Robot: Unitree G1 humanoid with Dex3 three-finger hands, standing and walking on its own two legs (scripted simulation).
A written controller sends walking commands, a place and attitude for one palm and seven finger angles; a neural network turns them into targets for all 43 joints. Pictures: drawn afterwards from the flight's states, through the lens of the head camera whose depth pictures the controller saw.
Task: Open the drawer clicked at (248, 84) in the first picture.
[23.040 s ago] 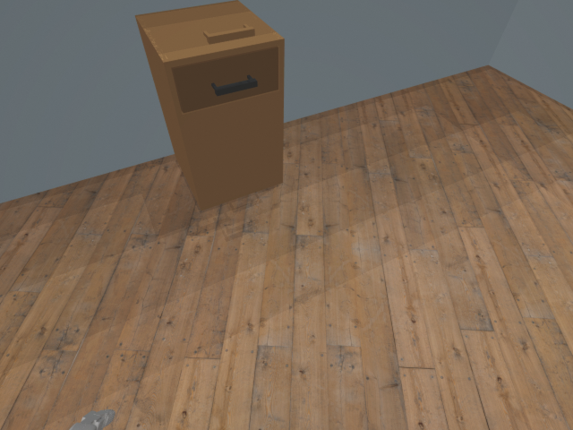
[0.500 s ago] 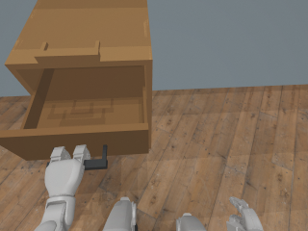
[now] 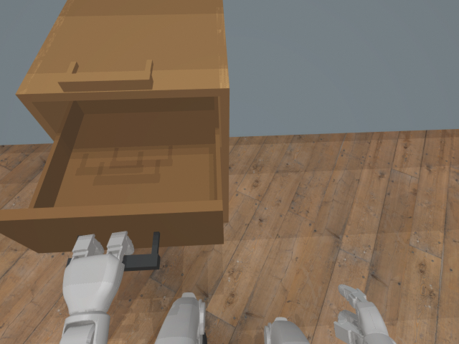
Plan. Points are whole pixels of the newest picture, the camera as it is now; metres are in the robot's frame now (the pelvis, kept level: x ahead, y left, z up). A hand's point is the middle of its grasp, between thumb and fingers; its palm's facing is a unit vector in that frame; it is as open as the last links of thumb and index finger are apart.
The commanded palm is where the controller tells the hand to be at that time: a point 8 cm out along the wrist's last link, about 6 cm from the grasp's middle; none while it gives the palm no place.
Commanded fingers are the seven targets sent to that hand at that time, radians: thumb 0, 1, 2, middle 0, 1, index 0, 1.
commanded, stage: pull the drawer open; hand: left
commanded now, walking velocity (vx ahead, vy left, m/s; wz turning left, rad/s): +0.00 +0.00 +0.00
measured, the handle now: (116, 251) +0.27 +0.23 -0.04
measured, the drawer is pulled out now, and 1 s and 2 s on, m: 0.27 0.30 0.30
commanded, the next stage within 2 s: open the thumb to release the handle in 0.68 s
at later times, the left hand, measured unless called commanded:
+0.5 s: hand (106, 298) +0.20 +0.23 -0.06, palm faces -0.06 -0.07 -1.00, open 5.5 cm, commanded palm +0.17 +0.23 -0.01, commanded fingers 0.00 0.90 0.90 -0.40 -1.35 -0.40 -1.35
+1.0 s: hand (103, 298) +0.20 +0.24 -0.06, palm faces -0.02 -0.07 -1.00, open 6.5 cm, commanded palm +0.18 +0.24 -0.01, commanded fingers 0.00 0.06 0.54 -0.34 -1.26 -0.34 -1.26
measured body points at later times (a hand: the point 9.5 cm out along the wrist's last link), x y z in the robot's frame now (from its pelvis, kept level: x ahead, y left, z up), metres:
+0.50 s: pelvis +0.00 +0.00 -0.01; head +0.09 -0.01 +0.44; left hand +0.20 +0.23 -0.01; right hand +0.21 -0.23 -0.12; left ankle +0.06 +0.12 -0.61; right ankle -0.02 -0.13 -0.61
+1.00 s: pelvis +0.00 -0.01 -0.01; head +0.09 -0.01 +0.43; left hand +0.20 +0.24 -0.01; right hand +0.21 -0.23 -0.13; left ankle +0.06 +0.12 -0.61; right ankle -0.02 -0.13 -0.61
